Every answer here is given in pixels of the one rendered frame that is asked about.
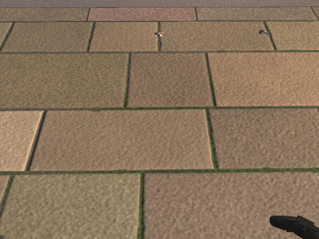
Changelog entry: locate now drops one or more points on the right robot hand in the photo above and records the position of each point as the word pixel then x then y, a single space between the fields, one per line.
pixel 299 225

